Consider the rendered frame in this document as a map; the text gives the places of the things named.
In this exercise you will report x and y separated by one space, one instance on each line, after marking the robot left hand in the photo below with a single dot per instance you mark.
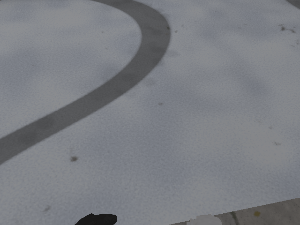
101 219

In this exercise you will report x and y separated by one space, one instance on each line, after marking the robot right thigh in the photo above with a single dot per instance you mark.
204 220

